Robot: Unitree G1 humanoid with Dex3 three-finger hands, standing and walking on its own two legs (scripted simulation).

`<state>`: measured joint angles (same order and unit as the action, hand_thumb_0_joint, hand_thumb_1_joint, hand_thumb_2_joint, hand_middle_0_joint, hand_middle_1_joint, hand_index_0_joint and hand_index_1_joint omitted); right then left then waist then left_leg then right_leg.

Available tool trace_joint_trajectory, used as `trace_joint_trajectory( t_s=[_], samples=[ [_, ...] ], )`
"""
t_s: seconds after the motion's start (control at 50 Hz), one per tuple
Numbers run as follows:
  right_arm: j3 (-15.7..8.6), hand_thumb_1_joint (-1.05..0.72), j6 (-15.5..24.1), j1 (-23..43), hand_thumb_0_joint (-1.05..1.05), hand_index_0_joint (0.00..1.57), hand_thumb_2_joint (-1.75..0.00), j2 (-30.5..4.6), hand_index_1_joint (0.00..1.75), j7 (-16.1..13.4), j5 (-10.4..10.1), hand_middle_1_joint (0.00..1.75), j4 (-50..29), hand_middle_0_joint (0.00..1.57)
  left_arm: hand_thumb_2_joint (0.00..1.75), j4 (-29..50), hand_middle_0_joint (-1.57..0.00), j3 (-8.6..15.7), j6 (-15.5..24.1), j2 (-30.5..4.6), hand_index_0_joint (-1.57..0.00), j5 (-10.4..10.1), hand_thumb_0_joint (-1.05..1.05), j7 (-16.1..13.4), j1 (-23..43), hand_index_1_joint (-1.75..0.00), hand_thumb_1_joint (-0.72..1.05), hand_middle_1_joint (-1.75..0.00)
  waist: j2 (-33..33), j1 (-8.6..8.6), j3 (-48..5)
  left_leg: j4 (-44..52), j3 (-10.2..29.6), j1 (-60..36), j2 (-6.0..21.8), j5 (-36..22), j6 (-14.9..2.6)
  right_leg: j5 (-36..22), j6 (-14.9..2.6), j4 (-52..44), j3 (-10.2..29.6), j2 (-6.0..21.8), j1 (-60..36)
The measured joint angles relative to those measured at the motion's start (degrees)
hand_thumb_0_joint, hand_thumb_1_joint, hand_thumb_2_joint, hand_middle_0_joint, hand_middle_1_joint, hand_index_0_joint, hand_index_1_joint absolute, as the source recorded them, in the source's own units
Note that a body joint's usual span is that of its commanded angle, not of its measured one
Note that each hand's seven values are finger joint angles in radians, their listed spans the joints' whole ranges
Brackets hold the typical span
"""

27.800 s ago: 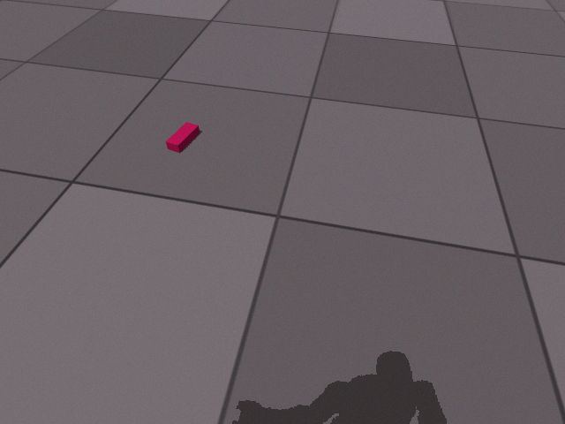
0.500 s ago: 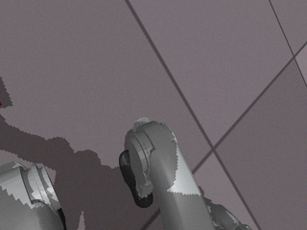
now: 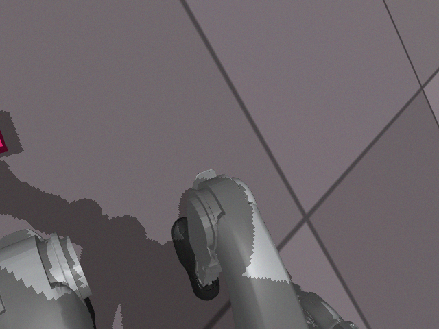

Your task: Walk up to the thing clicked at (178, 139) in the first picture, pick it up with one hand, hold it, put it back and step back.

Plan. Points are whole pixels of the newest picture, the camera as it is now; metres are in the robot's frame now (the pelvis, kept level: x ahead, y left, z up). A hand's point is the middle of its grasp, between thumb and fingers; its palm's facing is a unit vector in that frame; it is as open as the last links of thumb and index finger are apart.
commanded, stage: withdraw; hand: left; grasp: from above
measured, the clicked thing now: out of the picture +0.47 +0.32 -0.28
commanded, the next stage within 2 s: home in 0.78 s
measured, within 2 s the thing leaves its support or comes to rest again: neither
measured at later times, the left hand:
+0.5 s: hand out of the picture +0.45 +0.35 -0.07, palm faces -0.48 -0.10 -0.87, open 14.0 cm
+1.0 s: hand out of the picture +0.47 +0.34 -0.12, palm faces -0.36 -0.07 -0.93, open 13.7 cm
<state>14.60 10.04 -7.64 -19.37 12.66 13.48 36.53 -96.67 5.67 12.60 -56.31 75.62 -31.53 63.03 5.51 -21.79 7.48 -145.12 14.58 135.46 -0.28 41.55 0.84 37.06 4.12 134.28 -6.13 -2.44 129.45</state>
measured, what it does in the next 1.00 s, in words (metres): stands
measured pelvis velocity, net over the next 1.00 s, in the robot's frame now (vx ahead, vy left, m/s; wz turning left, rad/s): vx -0.01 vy -0.01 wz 0.10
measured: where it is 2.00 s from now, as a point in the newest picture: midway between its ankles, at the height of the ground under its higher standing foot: (148, 305)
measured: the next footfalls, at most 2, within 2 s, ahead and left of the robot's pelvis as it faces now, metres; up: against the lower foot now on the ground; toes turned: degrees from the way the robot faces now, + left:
none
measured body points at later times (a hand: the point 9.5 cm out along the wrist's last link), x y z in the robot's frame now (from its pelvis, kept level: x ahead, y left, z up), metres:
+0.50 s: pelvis -0.01 -0.01 +0.05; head +0.22 +0.08 +0.43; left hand +0.47 +0.35 -0.02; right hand +0.09 -0.27 -0.05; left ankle +0.06 +0.13 -0.27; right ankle +0.12 -0.14 -0.27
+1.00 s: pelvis -0.01 -0.01 +0.02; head +0.23 +0.09 +0.39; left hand +0.48 +0.34 -0.07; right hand +0.04 -0.27 -0.07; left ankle +0.06 +0.13 -0.27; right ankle +0.12 -0.14 -0.27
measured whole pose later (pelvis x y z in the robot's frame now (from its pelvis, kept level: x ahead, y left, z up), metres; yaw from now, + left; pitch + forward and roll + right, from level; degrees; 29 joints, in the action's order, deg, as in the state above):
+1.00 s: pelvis -0.01 -0.01 +0.02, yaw +6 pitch +35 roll -10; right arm 6.4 0.9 -12.4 -15.6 6.7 7.6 38.2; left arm -80.3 4.2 9.1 -46.0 72.5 -20.0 61.2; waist -0.5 -16.7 -1.8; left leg -136.8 8.6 135.2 -0.9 37.1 0.4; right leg 35.5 3.5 130.4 -1.7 -0.2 130.5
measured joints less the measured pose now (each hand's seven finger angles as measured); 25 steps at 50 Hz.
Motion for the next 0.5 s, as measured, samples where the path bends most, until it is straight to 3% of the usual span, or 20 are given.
trace_joint_trajectory(
  t_s=[0.1,0.18,0.34,0.42,0.5],
  samples=[
    [-1.46,-0.90,0.26,-0.88,0.00,0.20,-0.89,0.35,0.30,0.74,-0.48,0.30,0.49,0.20,1.00,4.78,-0.08,1.17,-1.55,1.95,-0.08,-0.68,0.00,0.15,-1.34,-1.02,-0.51,-1.03,-0.82,1.06,-1.53,0.43,-0.38,0.20,-0.05,-0.03,0.25,0.10,-0.22,0.04,0.30,0.21,0.48],
    [-4.15,-0.90,-1.01,-2.13,0.00,0.20,-0.90,1.00,0.30,1.43,-2.05,0.30,1.37,0.20,1.01,12.45,-0.08,1.60,-4.02,5.25,-0.09,-2.40,0.00,2.44,-4.46,-1.02,-0.52,-1.03,-2.91,2.83,-4.77,1.53,-1.28,0.50,-0.08,0.01,0.31,0.49,-0.38,-0.30,0.95,0.61,1.09],
    [-8.76,-0.90,-6.33,-1.93,0.00,0.20,-0.90,2.13,0.29,0.68,-5.96,0.30,1.83,0.20,1.02,20.08,-0.08,-2.54,-8.61,9.72,-0.08,-7.41,0.00,13.91,-4.51,-1.04,-0.53,-1.04,-6.75,6.49,-10.11,6.83,-4.52,-2.16,0.02,-1.04,-0.29,0.73,-0.09,-3.53,3.25,1.66,-0.91],
    [-9.53,-0.91,-8.79,-1.76,0.00,0.20,-0.90,1.83,0.29,-1.17,-7.34,0.30,0.71,0.20,1.03,20.71,-0.08,-5.19,-8.42,10.77,-0.08,-8.95,0.00,20.72,-2.98,-1.05,-0.53,-1.04,-7.75,7.65,-10.90,10.07,-5.54,-4.55,-0.05,-2.06,-0.43,0.23,-0.43,-6.02,3.81,2.18,-3.10],
    [-9.51,-0.91,-10.55,-1.99,0.00,0.20,-0.90,1.01,0.29,-3.52,-7.94,0.30,-0.66,0.20,1.04,21.06,-0.08,-6.52,-6.38,11.25,-0.08,-9.55,0.00,24.93,-2.39,-1.05,-0.53,-1.04,-7.81,7.91,-10.56,12.45,-5.89,-6.33,-0.24,-3.25,-0.39,-0.57,-0.67,-8.00,3.89,2.57,-4.84]
  ],
)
